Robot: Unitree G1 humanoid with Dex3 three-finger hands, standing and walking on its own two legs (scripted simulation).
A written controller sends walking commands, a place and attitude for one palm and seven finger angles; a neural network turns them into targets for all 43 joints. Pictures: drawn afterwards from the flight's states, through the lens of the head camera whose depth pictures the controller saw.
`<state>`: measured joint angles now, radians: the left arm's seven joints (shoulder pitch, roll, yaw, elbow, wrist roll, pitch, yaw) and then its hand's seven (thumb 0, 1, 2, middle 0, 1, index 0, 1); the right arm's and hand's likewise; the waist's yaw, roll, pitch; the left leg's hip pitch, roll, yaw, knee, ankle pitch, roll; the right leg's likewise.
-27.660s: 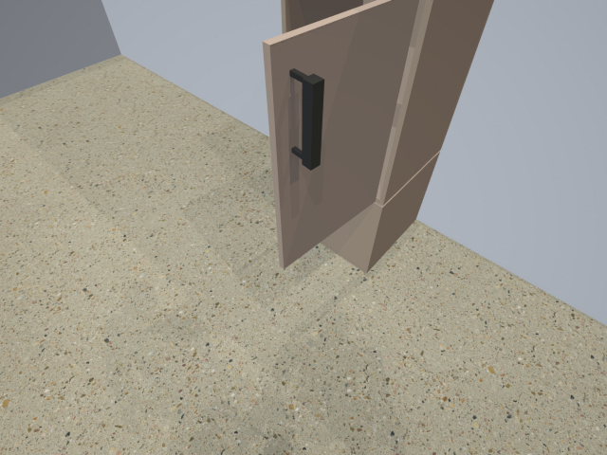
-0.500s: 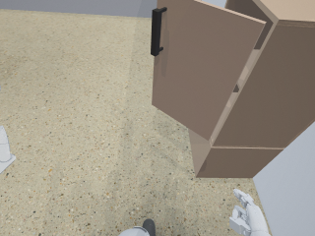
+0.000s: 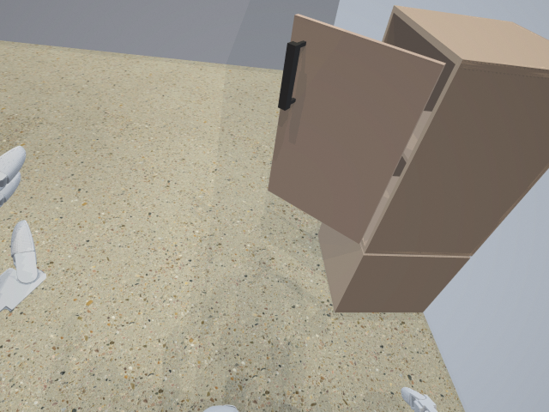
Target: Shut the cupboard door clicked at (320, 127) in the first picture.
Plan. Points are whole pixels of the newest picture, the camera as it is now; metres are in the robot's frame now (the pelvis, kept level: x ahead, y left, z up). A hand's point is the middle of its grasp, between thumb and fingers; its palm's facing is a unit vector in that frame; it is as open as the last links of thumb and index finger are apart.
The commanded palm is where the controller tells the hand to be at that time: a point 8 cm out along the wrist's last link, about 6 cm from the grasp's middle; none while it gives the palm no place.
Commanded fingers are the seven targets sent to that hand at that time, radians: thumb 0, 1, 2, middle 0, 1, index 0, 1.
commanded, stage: stop stepping back and stand still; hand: left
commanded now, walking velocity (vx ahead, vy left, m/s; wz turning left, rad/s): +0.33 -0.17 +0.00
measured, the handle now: (293, 75) +0.91 +0.06 +0.12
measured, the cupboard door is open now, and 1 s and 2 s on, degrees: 50 50 50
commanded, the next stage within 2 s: let the arm hang, fingers relaxed in 0.60 s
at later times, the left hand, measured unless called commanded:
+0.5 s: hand out of the picture +0.16 +0.32 +0.20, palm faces +0.38 -0.74 -0.55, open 7.4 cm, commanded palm +0.10 +0.33 +0.19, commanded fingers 0.00 0.90 0.90 -0.20 -0.30 -0.20 -0.30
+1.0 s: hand out of the picture +0.02 +0.22 -0.16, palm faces -0.03 -0.99 -0.16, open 7.1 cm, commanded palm none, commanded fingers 0.00 0.90 0.90 -0.20 -0.30 -0.20 -0.30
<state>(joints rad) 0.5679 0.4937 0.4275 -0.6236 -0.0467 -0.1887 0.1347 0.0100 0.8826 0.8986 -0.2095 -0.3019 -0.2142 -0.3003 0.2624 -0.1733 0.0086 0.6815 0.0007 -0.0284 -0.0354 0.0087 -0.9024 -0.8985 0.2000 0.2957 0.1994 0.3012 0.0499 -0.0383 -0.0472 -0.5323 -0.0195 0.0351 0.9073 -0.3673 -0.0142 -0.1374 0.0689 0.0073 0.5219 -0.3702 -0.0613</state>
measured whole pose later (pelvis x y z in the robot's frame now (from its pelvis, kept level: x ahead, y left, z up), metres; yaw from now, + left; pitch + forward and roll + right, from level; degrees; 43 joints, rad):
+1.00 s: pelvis -0.08 +0.06 -0.01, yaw -1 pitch -1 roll +0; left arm 0.29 0.15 0.01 0.72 0.02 0.07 0.01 -0.02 0.96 0.90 -0.20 -0.30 -0.21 -0.30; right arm 0.23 -0.21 -0.01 0.83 -0.03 0.06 0.01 0.00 -0.91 -0.90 0.20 0.30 0.20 0.30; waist -0.05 -0.02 0.04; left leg -0.51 -0.05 0.00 0.81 -0.37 0.01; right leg -0.34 -0.01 -0.01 0.70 -0.35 -0.01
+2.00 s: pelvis -0.08 +0.08 +0.02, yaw -2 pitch -2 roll +0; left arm 0.33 0.11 0.00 1.19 0.01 0.00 0.03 0.00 0.91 0.90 -0.19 -0.30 -0.20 -0.30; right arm 0.34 -0.12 0.01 1.15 -0.01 -0.01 -0.04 0.00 -0.91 -0.90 0.20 0.29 0.19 0.30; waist -0.01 0.00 0.04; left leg -0.12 -0.04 0.07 0.40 -0.24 0.07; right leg -0.18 -0.03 0.02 0.41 -0.19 0.04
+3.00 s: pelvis -0.09 +0.08 -0.01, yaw +13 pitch +1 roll -1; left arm 0.16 0.21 0.08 0.97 0.03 0.05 0.03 0.00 0.91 0.90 -0.20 -0.30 -0.20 -0.30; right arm 0.24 -0.21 -0.06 0.97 -0.03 0.03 -0.01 0.00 -0.91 -0.90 0.19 0.29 0.19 0.30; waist -0.04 -0.04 0.09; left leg -0.36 -0.04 0.02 0.69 -0.33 0.07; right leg -0.39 -0.11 -0.10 0.89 -0.47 0.05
